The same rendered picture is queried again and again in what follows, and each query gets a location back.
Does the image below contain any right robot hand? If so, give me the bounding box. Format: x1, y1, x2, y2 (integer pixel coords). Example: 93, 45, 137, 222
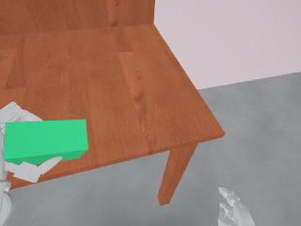
217, 186, 255, 226

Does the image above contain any table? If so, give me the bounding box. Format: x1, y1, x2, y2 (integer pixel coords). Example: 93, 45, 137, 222
0, 0, 226, 206

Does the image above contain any left robot hand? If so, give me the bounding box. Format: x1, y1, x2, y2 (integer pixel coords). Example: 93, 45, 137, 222
0, 102, 63, 184

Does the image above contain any robot left forearm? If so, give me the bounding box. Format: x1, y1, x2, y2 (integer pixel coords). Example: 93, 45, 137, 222
0, 180, 15, 226

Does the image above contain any sponge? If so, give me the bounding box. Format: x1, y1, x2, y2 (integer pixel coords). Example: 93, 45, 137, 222
4, 120, 88, 166

